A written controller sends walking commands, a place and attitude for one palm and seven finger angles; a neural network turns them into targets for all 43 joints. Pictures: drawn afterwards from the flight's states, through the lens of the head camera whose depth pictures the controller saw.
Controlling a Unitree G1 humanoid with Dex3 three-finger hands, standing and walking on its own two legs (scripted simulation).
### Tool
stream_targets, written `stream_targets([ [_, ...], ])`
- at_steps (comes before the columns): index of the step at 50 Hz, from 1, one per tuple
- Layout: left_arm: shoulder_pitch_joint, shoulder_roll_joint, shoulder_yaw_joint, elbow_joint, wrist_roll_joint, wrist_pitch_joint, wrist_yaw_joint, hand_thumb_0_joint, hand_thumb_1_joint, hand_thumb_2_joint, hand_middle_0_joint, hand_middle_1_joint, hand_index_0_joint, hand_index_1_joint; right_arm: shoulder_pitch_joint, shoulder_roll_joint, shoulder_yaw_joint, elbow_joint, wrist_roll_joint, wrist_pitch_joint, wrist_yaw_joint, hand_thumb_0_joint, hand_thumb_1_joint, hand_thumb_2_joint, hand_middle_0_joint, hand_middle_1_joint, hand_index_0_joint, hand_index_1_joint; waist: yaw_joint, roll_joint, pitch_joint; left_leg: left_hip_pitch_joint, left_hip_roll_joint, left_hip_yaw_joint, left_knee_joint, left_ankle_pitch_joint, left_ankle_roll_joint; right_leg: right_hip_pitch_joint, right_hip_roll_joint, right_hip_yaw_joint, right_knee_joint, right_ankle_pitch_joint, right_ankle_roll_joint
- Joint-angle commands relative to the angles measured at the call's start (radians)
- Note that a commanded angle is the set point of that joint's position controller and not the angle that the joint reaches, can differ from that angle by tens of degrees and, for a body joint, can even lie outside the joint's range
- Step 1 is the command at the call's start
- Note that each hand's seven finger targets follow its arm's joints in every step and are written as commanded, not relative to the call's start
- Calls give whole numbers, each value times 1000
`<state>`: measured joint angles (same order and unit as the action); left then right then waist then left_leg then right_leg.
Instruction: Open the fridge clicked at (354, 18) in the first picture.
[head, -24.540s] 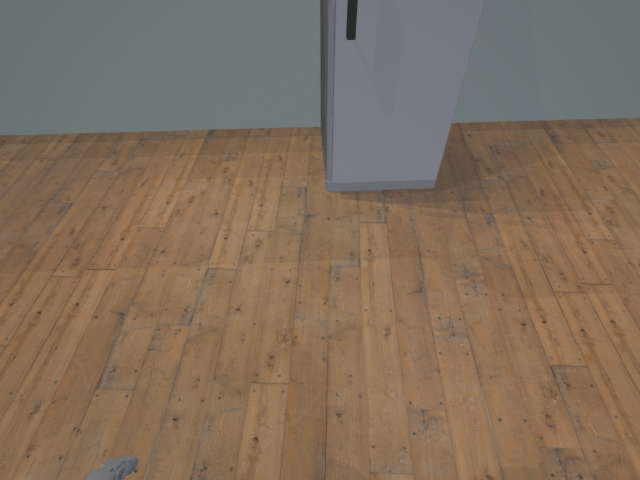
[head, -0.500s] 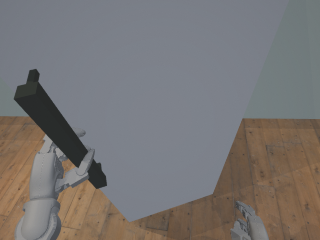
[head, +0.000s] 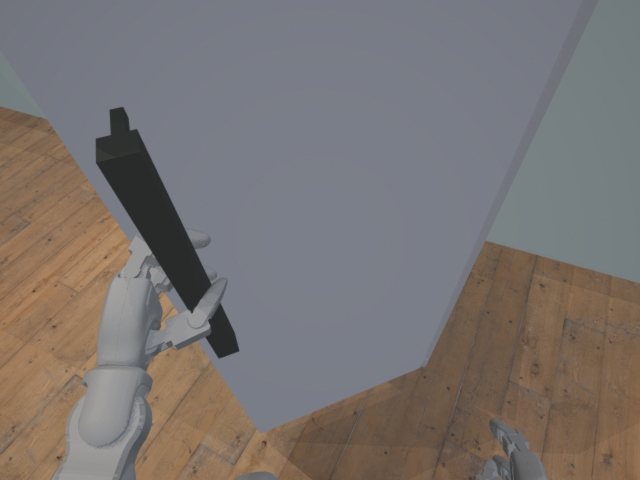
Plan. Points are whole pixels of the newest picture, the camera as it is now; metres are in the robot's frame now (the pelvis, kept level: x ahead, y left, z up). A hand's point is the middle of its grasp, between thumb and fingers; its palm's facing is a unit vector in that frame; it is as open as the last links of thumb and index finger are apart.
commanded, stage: walk backward, drawing the door open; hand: left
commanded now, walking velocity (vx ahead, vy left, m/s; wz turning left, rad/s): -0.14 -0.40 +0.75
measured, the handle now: (186, 261) +0.31 +0.14 +0.15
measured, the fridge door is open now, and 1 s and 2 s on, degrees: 44 83 78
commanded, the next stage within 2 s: stop walking and hold the door back in 0.84 s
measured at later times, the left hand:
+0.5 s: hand (303, 440) +0.15 +0.02 +0.13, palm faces +0.51 -0.81 -0.30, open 7.7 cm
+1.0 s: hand out of the picture +0.08 -0.12 +0.13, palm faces +0.82 -0.49 -0.28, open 7.6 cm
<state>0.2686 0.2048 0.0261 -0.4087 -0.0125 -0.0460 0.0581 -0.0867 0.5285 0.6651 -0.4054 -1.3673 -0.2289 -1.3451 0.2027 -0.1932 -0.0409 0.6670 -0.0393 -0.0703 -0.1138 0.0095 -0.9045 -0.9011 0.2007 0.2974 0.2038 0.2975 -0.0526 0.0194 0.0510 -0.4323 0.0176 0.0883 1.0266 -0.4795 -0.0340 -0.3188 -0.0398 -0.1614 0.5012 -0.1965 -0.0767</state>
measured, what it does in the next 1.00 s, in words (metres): steps to the right, turning left: left foot, then right foot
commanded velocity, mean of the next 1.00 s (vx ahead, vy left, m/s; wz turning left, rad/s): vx -0.12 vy -0.31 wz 0.69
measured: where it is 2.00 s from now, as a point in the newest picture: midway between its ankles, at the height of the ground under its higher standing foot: outside the picture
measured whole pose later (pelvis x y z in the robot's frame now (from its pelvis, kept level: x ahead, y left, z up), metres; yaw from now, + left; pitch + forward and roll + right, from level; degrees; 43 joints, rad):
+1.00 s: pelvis +0.02 -0.46 -0.02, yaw +45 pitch +0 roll -3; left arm 0.15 0.28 0.18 -0.37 -0.04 -0.08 0.07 -0.11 0.51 0.78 -0.43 -1.38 -0.19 -1.35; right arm 0.16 -0.16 -0.03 0.63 0.01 -0.09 -0.04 0.01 -0.90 -0.90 0.20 0.30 0.21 0.30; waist 0.03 0.07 0.14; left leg -0.38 0.20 -0.20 0.65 -0.33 -0.09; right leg -0.26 -0.03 -0.01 0.52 -0.26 0.07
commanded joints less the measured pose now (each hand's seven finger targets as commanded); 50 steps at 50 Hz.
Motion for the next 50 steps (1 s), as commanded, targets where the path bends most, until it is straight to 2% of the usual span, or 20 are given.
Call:
stream_targets([
  [1, -174, 94, 72, -335, 6, -129, 0, 0, 900, 900, -450, -1400, -450, -1400, -41, -43, -2, -192, -1, -102, -20, 0, -900, -900, 200, 300, 200, 300, 36, -175, -234, 119, 4, 63, -499, 53, 29, 215, -132, 62, -61, 267, -35],
  [2, -214, 71, 32, -349, 5, -129, -7, 0, 900, 900, -450, -1400, -450, -1400, 14, -56, -13, -194, 2, -109, -18, 0, -900, -900, 200, 300, 200, 300, -5, -113, -257, 309, 36, 25, -658, 172, 46, 82, -97, 31, 82, 240, 16],
  [3, -236, 62, -10, -341, 2, -135, -8, 0, 900, 900, -450, -1400, -450, -1400, 25, -101, -32, -210, -1, -107, -16, 0, -900, -900, 200, 300, 200, 300, -40, 54, -241, 565, 204, -203, -730, 407, 84, -202, -64, 15, 306, 74, 77],
  [4, -283, 52, -22, -354, 21, -163, -8, 0, 900, 900, -450, -1400, -450, -1400, 1, -137, -43, -226, -20, -111, -3, 0, -900, -900, 200, 300, 200, 300, -10, 231, -239, 711, 513, -644, -731, 836, 207, -487, 13, 87, 557, -314, 146],
  [5, -294, 91, 6, -340, 58, -193, -9, 0, 900, 900, -450, -1400, -450, -1400, -20, -146, -32, -213, -32, -110, 11, 0, -900, -900, 200, 300, 200, 300, 14, 143, -233, 694, 618, -744, -691, 1028, 304, -530, -8, 220, 727, -332, 156],
  [11, -283, 36, 20, -328, 25, -162, -32, 0, 900, 900, -450, -1400, -450, -1400, -102, -132, -51, -161, 10, -118, 53, 0, -900, -900, 200, 300, 200, 300, 43, 184, -138, 280, 300, -234, -648, 618, 122, -189, -17, 221, 507, -95, 133],
  [16, -305, 102, 108, -296, 7, -134, 4, 0, 900, 900, -450, -1400, -450, -1400, -152, -109, -47, -184, 47, -97, 64, 0, -900, -900, 200, 300, 200, 300, 46, 285, -161, 45, 211, -258, -643, 236, 107, 213, 72, 90, 105, -97, 168],
  [18, -291, 169, 172, -307, 7, -125, 17, 0, 900, 900, -450, -1400, -450, -1400, -141, -90, -41, -175, 64, -83, 66, 0, -900, -900, 200, 300, 200, 300, 48, 128, -186, 6, 84, -173, -485, 41, 55, 276, 54, 74, -70, -61, 165],
  [20, -297, 249, 232, -355, 7, -116, 29, 0, 900, 900, -450, -1400, -450, -1400, -178, -26, -30, -185, 58, -74, 59, 0, -900, -900, 200, 300, 200, 300, 77, -336, -244, -118, -61, -33, 117, -176, -5, 199, -266, 333, -227, -104, 17],
  [22, -297, 252, 250, -325, 2, -137, 10, 0, 900, 900, -450, -1400, -450, -1400, -187, -82, -67, -170, 47, -76, 33, 0, -900, -900, 200, 300, 200, 300, 69, -434, -270, -63, -14, -118, 453, -180, 13, 107, -334, 375, -223, -111, -67],
  [23, -268, 240, 245, -305, 3, -135, 10, 0, 900, 900, -450, -1400, -450, -1400, -224, -62, -54, -174, 39, -73, 30, 0, -900, -900, 200, 300, 200, 300, 72, -280, -221, -117, 19, -90, 423, -129, 7, 140, -310, 315, -168, -38, -88],
  [26, -251, 168, 189, -328, -9, -145, 15, 0, 900, 900, -450, -1400, -450, -1400, -212, -38, -12, -209, 25, -39, 26, 0, -900, -900, 200, 300, 200, 300, 68, -195, -205, -39, 27, 0, 95, -120, 2, 212, -235, 103, -95, 200, -84],
  [29, -248, 154, 174, -332, -14, -134, 24, 0, 900, 900, -450, -1400, -450, -1400, -137, -51, -12, -227, 24, -48, 14, 0, -900, -900, 200, 300, 200, 300, 54, -231, -246, 123, 10, 52, -273, -81, 24, 175, -205, 75, -92, 132, -66],
  [31, -302, 131, 123, -346, -16, -128, 17, 0, 900, 900, -450, -1400, -450, -1400, -57, -63, -20, -215, 24, -73, 5, 0, -900, -900, 200, 300, 200, 300, -1, -72, -240, 383, 68, 7, -613, 143, 40, -51, -155, 31, 129, 57, -11],
  [33, -319, 121, 94, -333, 18, -164, 13, 0, 900, 900, -450, -1400, -450, -1400, -68, -136, -40, -235, -6, -78, 8, 0, -900, -900, 200, 300, 200, 300, 21, 259, -197, 624, 546, -715, -771, 625, 182, -461, -40, 125, 540, -326, 108],
  [34, -320, 162, 130, -341, 36, -189, 8, 0, 900, 900, -450, -1400, -450, -1400, -74, -137, -27, -222, -15, -74, 16, 0, -900, -900, 200, 300, 200, 300, 38, 172, -221, 621, 623, -740, -743, 826, 277, -458, -28, 238, 679, -281, 130],
  [40, -287, 99, 91, -327, 14, -131, -13, 0, 900, 900, -450, -1400, -450, -1400, -99, -130, -50, -161, 19, -79, 48, 0, -900, -900, 200, 300, 200, 300, 55, 242, -156, 330, 295, -220, -648, 620, 107, -179, -2, 198, 456, -86, 130],
  [46, -275, 162, 180, -274, -3, -128, 19, 0, 900, 900, -450, -1400, -450, -1400, -115, -123, -52, -177, 50, -76, 61, 0, -900, -900, 200, 300, 200, 300, 46, 292, -193, 168, 214, -245, -599, 364, 90, 177, 92, 64, -8, -108, 171],
  [48, -264, 211, 233, -88, -2, -112, 40, 0, 900, 900, -450, -1400, -450, -1400, -70, -98, -40, -150, 68, -68, 59, 0, -900, -900, 200, 300, 200, 300, 42, 60, -224, 174, 43, -96, -339, 179, 31, 217, 16, 91, -218, 37, 151],
  [50, -393, 383, 388, 9, -5, -99, 74, 0, 900, 900, -450, -1400, -450, -1400, -136, -73, -29, -168, 62, -62, 36, 0, -900, -900, 200, 300, 200, 300, 79, -329, -241, -155, -40, -118, 231, -202, 7, 227, -357, 468, -189, 353, -8],
])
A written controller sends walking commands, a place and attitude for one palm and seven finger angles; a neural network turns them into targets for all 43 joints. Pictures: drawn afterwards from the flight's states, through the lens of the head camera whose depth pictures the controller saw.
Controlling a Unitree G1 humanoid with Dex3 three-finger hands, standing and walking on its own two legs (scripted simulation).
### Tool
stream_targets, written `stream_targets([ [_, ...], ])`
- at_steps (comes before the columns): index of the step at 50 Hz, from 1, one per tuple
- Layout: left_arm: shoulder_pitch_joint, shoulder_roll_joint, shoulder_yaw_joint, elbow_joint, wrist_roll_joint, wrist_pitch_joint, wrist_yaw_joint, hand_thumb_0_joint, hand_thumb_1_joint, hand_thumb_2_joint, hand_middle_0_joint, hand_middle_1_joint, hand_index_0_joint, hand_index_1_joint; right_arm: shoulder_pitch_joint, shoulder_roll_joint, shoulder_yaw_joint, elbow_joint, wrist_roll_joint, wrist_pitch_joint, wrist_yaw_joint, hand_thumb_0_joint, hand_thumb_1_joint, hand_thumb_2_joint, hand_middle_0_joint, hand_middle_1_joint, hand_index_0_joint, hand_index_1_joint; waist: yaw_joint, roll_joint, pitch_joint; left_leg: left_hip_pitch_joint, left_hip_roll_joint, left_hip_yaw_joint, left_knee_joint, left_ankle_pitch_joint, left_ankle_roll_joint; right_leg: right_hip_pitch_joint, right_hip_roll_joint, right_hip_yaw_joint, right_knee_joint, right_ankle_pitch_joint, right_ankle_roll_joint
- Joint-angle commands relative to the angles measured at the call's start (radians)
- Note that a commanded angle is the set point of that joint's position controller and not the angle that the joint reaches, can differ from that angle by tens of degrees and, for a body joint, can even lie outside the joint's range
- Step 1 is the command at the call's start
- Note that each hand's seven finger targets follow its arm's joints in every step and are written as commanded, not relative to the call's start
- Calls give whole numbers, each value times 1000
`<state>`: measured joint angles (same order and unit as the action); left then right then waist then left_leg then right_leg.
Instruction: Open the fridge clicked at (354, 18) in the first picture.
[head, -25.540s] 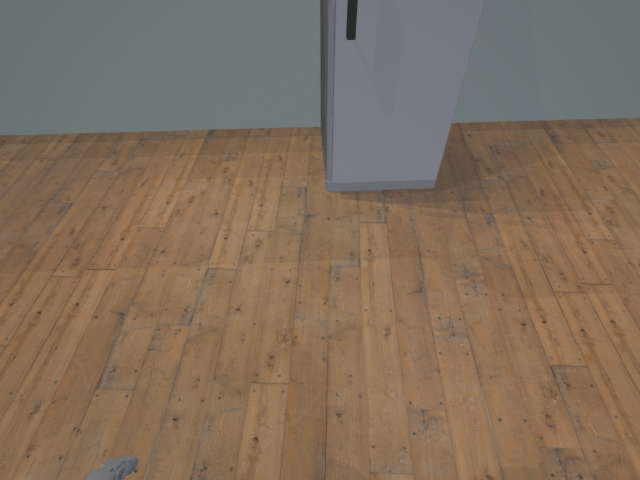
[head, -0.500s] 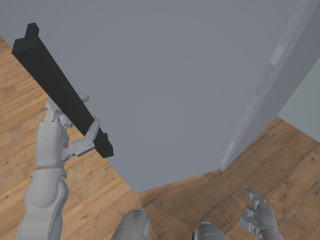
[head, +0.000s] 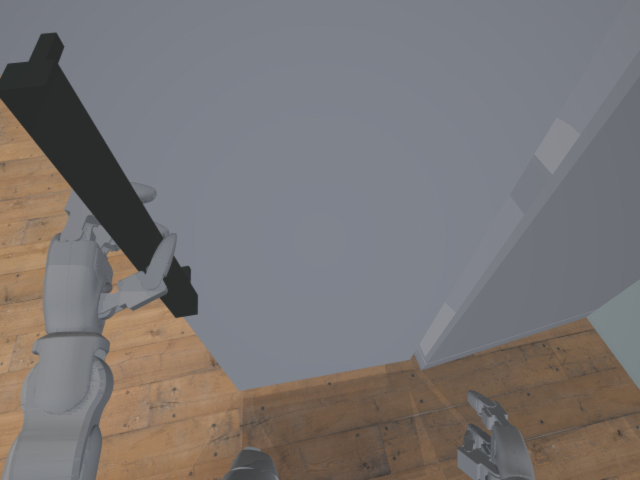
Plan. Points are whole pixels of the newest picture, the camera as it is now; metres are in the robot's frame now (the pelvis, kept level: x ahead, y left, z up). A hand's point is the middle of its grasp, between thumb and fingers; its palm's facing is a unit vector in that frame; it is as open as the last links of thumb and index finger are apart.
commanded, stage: stop walking and hold the door back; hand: left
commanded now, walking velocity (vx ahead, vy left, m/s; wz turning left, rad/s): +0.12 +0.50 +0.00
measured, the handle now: (138, 215) +0.33 +0.22 +0.16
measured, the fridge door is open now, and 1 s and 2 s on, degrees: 83 78 79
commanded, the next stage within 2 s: loosen the grip on the handle in 1.40 s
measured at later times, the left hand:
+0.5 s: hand (151, 238) +0.31 +0.20 +0.15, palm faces +0.30 -0.93 -0.22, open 6.8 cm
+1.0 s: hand (154, 230) +0.32 +0.21 +0.15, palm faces +0.28 -0.94 -0.21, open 6.8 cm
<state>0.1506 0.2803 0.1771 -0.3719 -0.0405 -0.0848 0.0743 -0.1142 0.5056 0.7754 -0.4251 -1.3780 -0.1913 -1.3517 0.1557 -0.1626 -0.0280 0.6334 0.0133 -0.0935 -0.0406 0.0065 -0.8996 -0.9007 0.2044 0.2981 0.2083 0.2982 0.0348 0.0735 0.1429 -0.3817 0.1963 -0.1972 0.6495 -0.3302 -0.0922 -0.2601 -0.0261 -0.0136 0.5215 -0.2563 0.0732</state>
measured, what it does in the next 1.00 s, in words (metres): steps on the spot: left foot, then right foot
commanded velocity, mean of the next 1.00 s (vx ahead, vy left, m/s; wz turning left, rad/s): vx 0.11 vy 0.07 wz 0.00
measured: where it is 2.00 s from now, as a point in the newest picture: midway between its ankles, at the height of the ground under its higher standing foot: outside the picture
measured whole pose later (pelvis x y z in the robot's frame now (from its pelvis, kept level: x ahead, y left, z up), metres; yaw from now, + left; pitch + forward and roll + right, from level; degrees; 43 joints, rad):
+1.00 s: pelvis -0.09 -0.02 +0.01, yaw +1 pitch -2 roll +0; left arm -0.46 0.39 0.29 0.49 -0.04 -0.15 0.05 -0.07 0.57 0.77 -0.44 -1.39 -0.28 -1.37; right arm 0.18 -0.26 0.01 0.70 0.03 -0.02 -0.09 0.01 -0.91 -0.90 0.20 0.30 0.21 0.30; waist -0.08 0.00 0.12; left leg -0.38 0.04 0.02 0.88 -0.44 -0.01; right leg -0.26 0.01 -0.07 0.52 -0.24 -0.04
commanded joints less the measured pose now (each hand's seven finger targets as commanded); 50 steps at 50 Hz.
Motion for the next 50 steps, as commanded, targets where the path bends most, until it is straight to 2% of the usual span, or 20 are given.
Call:
stream_targets([
  [1, -330, 280, 220, 76, 17, -63, 61, 0, 900, 900, -450, -1400, -450, -1400, -70, -115, -34, -97, -3, -40, -55, 0, -900, -900, 200, 300, 200, 300, -22, -334, -364, -221, -182, 90, 715, -281, 69, 174, -404, 293, -172, 415, -174],
  [2, -407, 272, 191, 101, 18, -64, 59, 0, 900, 900, -450, -1400, -450, -1400, -88, -134, -45, -95, -8, -37, -57, 0, -900, -900, 200, 300, 200, 300, -34, -413, -338, -245, -177, 58, 735, -228, 57, 169, -388, 348, -171, 345, -158],
  [3, -469, 275, 182, 136, 14, -74, 65, 0, 900, 900, -450, -1400, -450, -1400, -118, -144, -36, -83, -11, -24, -62, 0, -900, -900, 200, 300, 200, 300, -30, -273, -312, -255, -165, 72, 725, -144, 57, 189, -377, 326, -130, 372, -180],
  [6, -558, 275, 185, 398, -4, -119, 67, 0, 900, 900, -450, -1400, -450, -1400, -100, -160, -15, -66, -5, 21, -70, 0, -900, -900, 200, 300, 200, 300, -29, -267, -302, -226, -185, 132, 584, -66, 57, 227, -321, 155, -108, 419, -147],
  [11, -824, 319, 146, 604, -18, -149, 51, 0, 900, 900, -450, -1400, -450, -1400, -102, -214, -33, -62, -1, 44, -50, 0, -900, -900, 200, 300, 200, 300, -9, -302, -241, -186, -196, 167, 439, -35, 60, 142, -353, 233, -256, 11, -145],
  [20, -1148, 440, 197, 874, 24, -186, 43, 0, 900, 900, -450, -1400, -450, -1400, -16, -217, -37, -44, 3, 31, -42, 0, -900, -900, 200, 300, 200, 300, 14, -282, -384, 5, -219, 303, 27, -166, 100, 196, -327, 187, -295, -207, -176],
  [23, -1222, 398, 159, 871, 16, -205, 31, 0, 900, 900, -450, -1400, -450, -1400, 26, -217, -36, -40, 10, 16, -44, 0, -900, -900, 200, 300, 200, 300, -36, -221, -425, 240, -238, 340, -254, -73, 118, 116, -236, 88, -210, -223, -131],
  [24, -1211, 429, 186, 892, 26, -215, 28, 0, 900, 900, -450, -1400, -450, -1400, 50, -233, -39, -38, 7, 19, -51, 0, -900, -900, 200, 300, 200, 300, -39, -133, -449, 309, -208, 321, -319, -68, 136, 78, -174, 28, -119, -205, -100],
  [26, -1254, 371, 150, 842, 11, -223, 19, 0, 900, 900, -450, -1400, -450, -1400, 35, -274, -44, -74, 14, 14, -53, 0, -900, -900, 200, 300, 200, 300, -38, 252, -347, 352, 102, -108, -457, -175, 255, -201, 16, -141, 216, -231, -46],
  [27, -1286, 347, 122, 855, 9, -196, 18, 0, 900, 900, -450, -1400, -450, -1400, 42, -245, -34, -75, 17, 7, -58, 0, -900, -900, 200, 300, 200, 300, -48, 193, -302, 304, 165, -184, -479, -31, 309, -264, 33, -75, 416, -240, -62],
  [28, -1301, 343, 108, 790, 20, -201, 15, 0, 900, 900, -450, -1400, -450, -1400, 47, -225, -34, -72, 21, 7, -45, 0, -900, -900, 200, 300, 200, 300, -44, 183, -342, 333, 203, -250, -483, -95, 330, -332, 7, 0, 536, -239, -68],
  [29, -1273, 357, 116, 849, 34, -194, 19, 0, 900, 900, -450, -1400, -450, -1400, 39, -232, -31, -69, 30, 9, -52, 0, -900, -900, 200, 300, 200, 300, -39, 84, -308, 316, 189, -207, -430, -32, 324, -364, -31, 43, 528, -168, -67],
  [31, -1167, 341, 112, 851, 22, -171, 10, 0, 900, 900, -450, -1400, -450, -1400, 89, -247, -37, -47, 30, 19, -56, 0, -900, -900, 200, 300, 200, 300, -38, 9, -324, 415, 125, -16, -324, 285, 301, -345, -26, -9, 404, -110, -52],
  [35, -1100, 267, 38, 712, 17, -151, -18, 0, 900, 900, -450, -1400, -450, -1400, 102, -223, -12, -57, 23, 26, -50, 0, -900, -900, 200, 300, 200, 300, -58, 88, -382, 498, 65, 126, -197, 696, 231, -196, 47, -94, 125, -63, -60],
  [38, -1029, 367, 114, 643, 24, -138, -10, 0, 900, 900, -450, -1400, -450, -1400, 95, -230, -5, -60, 16, 26, -43, 0, -900, -900, 200, 300, 200, 300, -50, 124, -413, 427, 51, 175, -91, 774, 178, -6, 59, -109, -100, 62, -73],
  [40, -969, 404, 151, 605, 29, -139, 1, 0, 900, 900, -450, -1400, -450, -1400, 85, -223, -8, -70, 21, 33, -37, 0, -900, -900, 200, 300, 200, 300, -46, 34, -489, 179, 7, 234, 72, 673, 127, 337, -36, -6, -95, 408, -122],
  [42, -915, 428, 201, 624, 22, -141, 16, 0, 900, 900, -450, -1400, -450, -1400, 76, -202, -18, -81, 23, 28, -47, 0, -900, -900, 200, 300, 200, 300, -37, -176, -500, -125, -170, 259, 333, -110, 74, 523, -287, 208, -32, 947, -274],
  [43, -862, 448, 233, 665, -4, -108, 18, 0, 900, 900, -450, -1400, -450, -1400, 90, -227, -36, -72, 34, 29, -40, 0, -900, -900, 200, 300, 200, 300, -27, -315, -517, -153, -174, 183, 418, -244, 75, 537, -325, 260, -47, 947, -286],
  [46, -896, 465, 274, 656, 4, -125, 28, 0, 900, 900, -450, -1400, -450, -1400, 35, -189, 12, -59, 25, 19, -54, 0, -900, -900, 200, 300, 200, 300, -33, -191, -414, -108, -125, 163, 309, -169, 76, 353, -282, 152, -94, 641, -238],
  [50, -901, 447, 271, 669, 5, -152, 29, 0, 900, 900, -450, -1400, -450, -1400, 9, -196, 16, -52, 9, 18, -72, 0, -900, -900, 200, 300, 200, 300, -26, -192, -362, 38, -159, 231, 76, -9, 80, 162, -197, 92, -134, 361, -198],
])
